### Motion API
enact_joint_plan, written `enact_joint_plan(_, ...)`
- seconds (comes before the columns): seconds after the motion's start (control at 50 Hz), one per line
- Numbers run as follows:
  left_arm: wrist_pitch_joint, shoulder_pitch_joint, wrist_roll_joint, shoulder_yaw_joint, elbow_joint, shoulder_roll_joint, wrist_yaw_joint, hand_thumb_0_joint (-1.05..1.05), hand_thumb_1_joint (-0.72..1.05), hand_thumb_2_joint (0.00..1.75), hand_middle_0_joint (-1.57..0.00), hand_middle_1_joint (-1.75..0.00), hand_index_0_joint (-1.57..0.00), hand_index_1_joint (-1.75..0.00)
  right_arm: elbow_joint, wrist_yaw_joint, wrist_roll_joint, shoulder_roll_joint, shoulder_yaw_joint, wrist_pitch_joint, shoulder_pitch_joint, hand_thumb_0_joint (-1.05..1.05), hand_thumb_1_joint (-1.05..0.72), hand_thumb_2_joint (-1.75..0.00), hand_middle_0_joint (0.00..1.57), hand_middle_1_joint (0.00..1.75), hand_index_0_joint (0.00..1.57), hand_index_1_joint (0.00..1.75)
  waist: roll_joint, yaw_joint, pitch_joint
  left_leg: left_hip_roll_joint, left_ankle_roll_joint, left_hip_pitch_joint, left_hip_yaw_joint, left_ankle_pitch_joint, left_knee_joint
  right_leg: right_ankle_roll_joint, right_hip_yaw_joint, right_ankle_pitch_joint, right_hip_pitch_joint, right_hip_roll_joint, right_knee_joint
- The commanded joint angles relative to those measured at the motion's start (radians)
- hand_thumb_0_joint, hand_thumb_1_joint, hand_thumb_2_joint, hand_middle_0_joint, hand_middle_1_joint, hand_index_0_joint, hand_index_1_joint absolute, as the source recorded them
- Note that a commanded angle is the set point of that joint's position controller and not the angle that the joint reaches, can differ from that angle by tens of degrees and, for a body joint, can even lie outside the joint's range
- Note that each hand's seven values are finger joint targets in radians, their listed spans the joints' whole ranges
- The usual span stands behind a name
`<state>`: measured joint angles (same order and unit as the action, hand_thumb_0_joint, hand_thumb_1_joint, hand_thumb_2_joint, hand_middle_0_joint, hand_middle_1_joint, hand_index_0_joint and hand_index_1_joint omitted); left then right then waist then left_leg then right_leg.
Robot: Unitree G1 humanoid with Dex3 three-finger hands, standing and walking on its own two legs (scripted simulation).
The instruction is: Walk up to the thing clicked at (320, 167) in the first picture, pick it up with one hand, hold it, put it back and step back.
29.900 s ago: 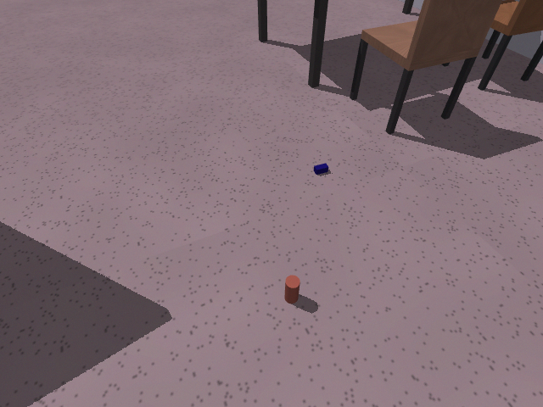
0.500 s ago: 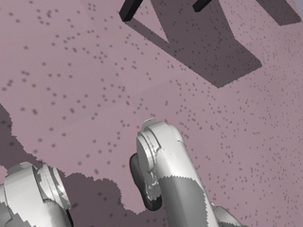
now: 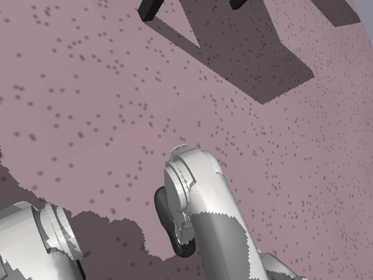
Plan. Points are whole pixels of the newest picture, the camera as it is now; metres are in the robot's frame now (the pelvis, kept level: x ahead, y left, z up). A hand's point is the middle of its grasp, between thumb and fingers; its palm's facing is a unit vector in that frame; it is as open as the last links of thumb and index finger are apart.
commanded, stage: open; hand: left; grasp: from above
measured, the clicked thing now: out of the picture +0.47 +0.34 -0.28
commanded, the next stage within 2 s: withdraw in 0.84 s
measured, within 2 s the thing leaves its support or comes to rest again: neither
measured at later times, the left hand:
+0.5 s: hand out of the picture +0.45 +0.34 -0.23, palm faces -0.44 -0.14 -0.89, open 9.8 cm
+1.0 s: hand out of the picture +0.46 +0.34 -0.23, palm faces -0.44 -0.15 -0.89, open 11.5 cm
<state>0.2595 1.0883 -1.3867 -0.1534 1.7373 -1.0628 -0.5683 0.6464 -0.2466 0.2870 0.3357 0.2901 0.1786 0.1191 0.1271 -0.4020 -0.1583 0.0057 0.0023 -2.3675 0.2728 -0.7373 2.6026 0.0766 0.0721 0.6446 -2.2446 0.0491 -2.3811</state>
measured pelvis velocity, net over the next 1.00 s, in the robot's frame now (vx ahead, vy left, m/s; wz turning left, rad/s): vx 0.00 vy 0.00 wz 0.00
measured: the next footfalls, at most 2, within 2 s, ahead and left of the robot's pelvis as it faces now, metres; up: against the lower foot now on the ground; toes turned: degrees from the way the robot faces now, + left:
none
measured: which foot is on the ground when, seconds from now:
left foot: down 0.00-1.00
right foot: down 0.00-1.00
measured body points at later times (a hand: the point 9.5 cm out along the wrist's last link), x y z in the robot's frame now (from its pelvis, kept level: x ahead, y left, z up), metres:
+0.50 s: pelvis +0.00 +0.00 +0.00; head +0.26 +0.14 +0.34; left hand +0.47 +0.34 -0.18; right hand +0.06 -0.25 -0.05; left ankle +0.06 +0.12 -0.26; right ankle +0.13 -0.15 -0.26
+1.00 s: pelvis +0.00 +0.00 +0.00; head +0.27 +0.14 +0.34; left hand +0.48 +0.34 -0.18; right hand +0.05 -0.25 -0.05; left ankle +0.06 +0.12 -0.26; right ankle +0.13 -0.15 -0.26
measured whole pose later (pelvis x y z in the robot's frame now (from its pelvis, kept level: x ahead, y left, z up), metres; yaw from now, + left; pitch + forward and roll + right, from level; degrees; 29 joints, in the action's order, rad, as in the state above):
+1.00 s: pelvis +0.00 +0.00 +0.00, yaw +0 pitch +28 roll -16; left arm 0.25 1.10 -1.35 -0.13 1.71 -1.07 -0.54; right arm 0.63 -0.24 0.27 0.34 0.30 0.18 0.12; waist 0.12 -0.40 -0.16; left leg 0.01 0.00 -2.37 0.28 -0.73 2.59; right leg 0.08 0.08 0.64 -2.25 0.04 -2.37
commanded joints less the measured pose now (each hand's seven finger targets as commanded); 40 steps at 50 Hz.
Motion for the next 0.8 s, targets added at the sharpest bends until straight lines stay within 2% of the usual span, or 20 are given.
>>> enact_joint_plan(0.0, 0.003, 0.261, 0.025, -0.009, -0.127, -0.223, -0.041, 0.00, 0.37, 0.25, -0.83, -0.23, -0.84, -0.22, 0.007, 0.008, -0.010, 0.327, -0.102, -0.001, 0.165, 0.00, -0.89, -0.90, 0.20, 0.30, 0.20, 0.30, -0.568, -0.048, 0.632, -0.033, -0.011, 0.530, -0.115, 0.261, -0.304, -0.081, 0.196, -0.262, 0.302, 0.025, 0.149)
enact_joint_plan(0.02, 0.002, 0.260, 0.024, 0.004, -0.118, -0.209, -0.036, 0.00, 0.35, 0.27, -0.82, -0.25, -0.83, -0.24, 0.008, 0.007, -0.009, 0.328, -0.103, 0.001, 0.166, 0.00, -0.89, -0.90, 0.20, 0.30, 0.20, 0.30, -0.580, -0.057, 0.626, -0.035, -0.014, 0.543, -0.113, 0.270, -0.300, -0.081, 0.197, -0.269, 0.293, 0.023, 0.143)
enact_joint_plan(0.08, -0.002, 0.254, 0.023, 0.017, -0.097, -0.203, -0.031, 0.00, 0.29, 0.31, -0.76, -0.31, -0.77, -0.30, 0.007, 0.005, -0.011, 0.332, -0.106, 0.002, 0.155, 0.00, -0.89, -0.90, 0.20, 0.30, 0.20, 0.30, -0.585, -0.053, 0.589, -0.033, -0.014, 0.516, -0.108, 0.231, -0.314, -0.085, 0.199, -0.234, 0.266, 0.022, 0.143)
enact_joint_plan(0.12, -0.005, 0.259, 0.022, 0.013, -0.118, -0.211, -0.028, 0.00, 0.26, 0.35, -0.74, -0.32, -0.75, -0.32, 0.002, 0.003, -0.009, 0.330, -0.099, 0.001, 0.164, 0.00, -0.89, -0.90, 0.20, 0.30, 0.20, 0.30, -0.564, -0.056, 0.618, -0.032, -0.010, 0.525, -0.112, 0.259, -0.303, -0.081, 0.196, -0.262, 0.297, 0.024, 0.151)
enact_joint_plan(0.18, -0.004, 0.259, 0.037, 0.021, -0.101, -0.190, -0.020, 0.00, 0.22, 0.38, -0.70, -0.37, -0.71, -0.37, 0.000, 0.000, -0.012, 0.329, -0.098, 0.005, 0.167, 0.00, -0.90, -0.90, 0.20, 0.30, 0.20, 0.30, -0.566, -0.061, 0.600, -0.034, -0.013, 0.536, -0.104, 0.267, -0.313, -0.081, 0.199, -0.262, 0.286, 0.019, 0.147)
enact_joint_plan(0.2, -0.003, 0.261, 0.037, 0.024, -0.110, -0.197, -0.021, 0.00, 0.19, 0.40, -0.68, -0.40, -0.69, -0.39, 0.000, 0.004, -0.012, 0.333, -0.100, 0.003, 0.162, 0.00, -0.90, -0.90, 0.20, 0.30, 0.20, 0.30, -0.567, -0.053, 0.623, -0.033, -0.010, 0.527, -0.107, 0.257, -0.314, -0.083, 0.196, -0.257, 0.301, 0.026, 0.158)
enact_joint_plan(0.22, -0.003, 0.257, 0.036, 0.030, -0.093, -0.187, -0.016, 0.00, 0.18, 0.41, -0.67, -0.40, -0.68, -0.40, -0.007, 0.002, -0.014, 0.326, -0.093, 0.003, 0.164, 0.00, -0.90, -0.90, 0.20, 0.30, 0.20, 0.30, -0.546, -0.063, 0.608, -0.033, -0.009, 0.519, -0.105, 0.256, -0.308, -0.081, 0.197, -0.259, 0.298, 0.022, 0.153)
enact_joint_plan(0.26, -0.002, 0.259, 0.042, 0.037, -0.086, -0.181, -0.009, 0.00, 0.16, 0.42, -0.64, -0.44, -0.65, -0.43, -0.005, 0.001, -0.016, 0.326, -0.091, 0.003, 0.156, 0.00, -0.89, -0.90, 0.20, 0.30, 0.20, 0.30, -0.559, -0.057, 0.595, -0.032, -0.013, 0.521, -0.099, 0.228, -0.320, -0.083, 0.198, -0.232, 0.272, 0.018, 0.146)
enact_joint_plan(0.32, 0.010, 0.283, 0.036, 0.024, -0.120, -0.213, -0.013, 0.00, 0.12, 0.46, -0.62, -0.47, -0.63, -0.46, -0.012, 0.006, -0.016, 0.333, -0.090, -0.004, 0.159, 0.00, -0.89, -0.90, 0.20, 0.30, 0.20, 0.30, -0.574, -0.052, 0.620, -0.035, -0.015, 0.535, -0.089, 0.238, -0.332, -0.085, 0.201, -0.237, 0.281, 0.020, 0.144)
enact_joint_plan(0.38, 0.016, 0.285, 0.028, 0.030, -0.120, -0.214, -0.018, 0.00, 0.09, 0.48, -0.59, -0.50, -0.60, -0.49, -0.017, 0.009, -0.015, 0.328, -0.084, -0.006, 0.151, 0.00, -0.90, -0.90, 0.20, 0.30, 0.20, 0.30, -0.558, -0.053, 0.624, -0.031, -0.009, 0.507, -0.105, 0.230, -0.315, -0.082, 0.194, -0.241, 0.298, 0.024, 0.157)
enact_joint_plan(0.4, 0.014, 0.260, 0.026, 0.044, -0.089, -0.192, -0.017, 0.00, 0.08, 0.49, -0.58, -0.49, -0.59, -0.49, -0.018, 0.008, -0.015, 0.323, -0.080, -0.002, 0.146, 0.00, -0.90, -0.90, 0.20, 0.30, 0.20, 0.30, -0.543, -0.060, 0.589, -0.031, -0.008, 0.497, -0.107, 0.216, -0.310, -0.082, 0.193, -0.229, 0.288, 0.021, 0.152)
enact_joint_plan(0.48, 0.020, 0.290, 0.027, 0.022, -0.122, -0.227, -0.029, 0.00, 0.04, 0.52, -0.54, -0.54, -0.55, -0.53, -0.014, 0.012, -0.015, 0.331, -0.079, -0.002, 0.159, 0.00, -0.89, -0.90, 0.20, 0.30, 0.20, 0.30, -0.556, -0.056, 0.618, -0.032, -0.010, 0.514, -0.101, 0.237, -0.320, -0.082, 0.198, -0.242, 0.294, 0.022, 0.159)
enact_joint_plan(0.52, 0.016, 0.267, 0.025, 0.030, -0.094, -0.208, -0.032, 0.00, 0.01, 0.55, -0.53, -0.54, -0.53, -0.54, -0.009, 0.012, -0.012, 0.333, -0.087, -0.001, 0.164, 0.00, -0.89, -0.90, 0.20, 0.30, 0.20, 0.30, -0.576, -0.055, 0.608, -0.035, -0.016, 0.534, -0.097, 0.233, -0.331, -0.085, 0.201, -0.234, 0.277, 0.023, 0.151)
enact_joint_plan(0.56, 0.011, 0.255, 0.028, 0.036, -0.074, -0.208, -0.035, 0.00, -0.01, 0.57, -0.50, -0.57, -0.51, -0.57, -0.016, 0.013, -0.015, 0.324, -0.076, 0.003, 0.151, 0.00, -0.89, -0.90, 0.20, 0.30, 0.20, 0.30, -0.533, -0.060, 0.577, -0.033, -0.008, 0.484, -0.106, 0.204, -0.319, -0.082, 0.198, -0.221, 0.293, 0.025, 0.165)
enact_joint_plan(0.58, 0.011, 0.269, 0.021, 0.024, -0.122, -0.232, -0.038, 0.00, -0.03, 0.58, -0.48, -0.60, -0.49, -0.59, -0.016, 0.016, -0.015, 0.330, -0.078, 0.000, 0.159, 0.00, -0.89, -0.90, 0.20, 0.30, 0.20, 0.30, -0.544, -0.048, 0.628, -0.031, -0.007, 0.505, -0.110, 0.229, -0.316, -0.082, 0.194, -0.242, 0.311, 0.027, 0.169)
enact_joint_plan(0.62, 0.003, 0.276, 0.032, 0.037, -0.116, -0.209, -0.033, 0.00, -0.04, 0.59, -0.47, -0.62, -0.48, -0.61, -0.014, 0.015, -0.016, 0.337, -0.091, 0.010, 0.157, 0.00, -0.89, -0.90, 0.20, 0.30, 0.20, 0.30, -0.569, -0.056, 0.603, -0.032, -0.008, 0.515, -0.115, 0.228, -0.310, -0.082, 0.191, -0.239, 0.290, 0.022, 0.157)
enact_joint_plan(0.64, 0.006, 0.286, 0.037, 0.022, -0.127, -0.233, -0.036, 0.00, -0.06, 0.60, -0.46, -0.61, -0.46, -0.61, -0.011, 0.015, -0.018, 0.329, -0.083, 0.010, 0.156, 0.00, -0.89, -0.90, 0.20, 0.30, 0.20, 0.30, -0.556, -0.048, 0.620, -0.035, -0.010, 0.515, -0.106, 0.226, -0.316, -0.082, 0.195, -0.235, 0.297, 0.022, 0.159)
enact_joint_plan(0.72, -0.001, 0.272, 0.037, 0.008, -0.123, -0.227, -0.036, 0.00, -0.08, 0.63, -0.44, -0.62, -0.44, -0.62, -0.010, 0.013, -0.016, 0.328, -0.085, 0.010, 0.170, 0.00, -0.89, -0.90, 0.20, 0.30, 0.20, 0.30, -0.564, -0.049, 0.640, -0.036, -0.014, 0.538, -0.099, 0.264, -0.316, -0.084, 0.199, -0.260, 0.299, 0.020, 0.149)
enact_joint_plan(0.74, -0.005, 0.257, 0.037, 0.028, -0.103, -0.206, -0.029, 0.00, -0.08, 0.63, -0.44, -0.63, -0.44, -0.62, -0.009, 0.011, -0.018, 0.329, -0.083, 0.011, 0.160, 0.00, -0.89, -0.90, 0.20, 0.30, 0.20, 0.30, -0.562, -0.055, 0.614, -0.036, -0.014, 0.528, -0.104, 0.255, -0.310, -0.083, 0.198, -0.254, 0.287, 0.020, 0.148)
enact_joint_plan(0.78, -0.007, 0.260, 0.040, 0.028, -0.116, -0.213, -0.024, 0.00, -0.10, 0.64, -0.42, -0.65, -0.42, -0.64, -0.012, 0.012, -0.019, 0.331, -0.086, 0.012, 0.169, 0.00, -0.89, -0.90, 0.20, 0.30, 0.20, 0.30, -0.559, -0.056, 0.621, -0.035, -0.012, 0.527, -0.108, 0.258, -0.311, -0.082, 0.193, -0.261, 0.308, 0.021, 0.157)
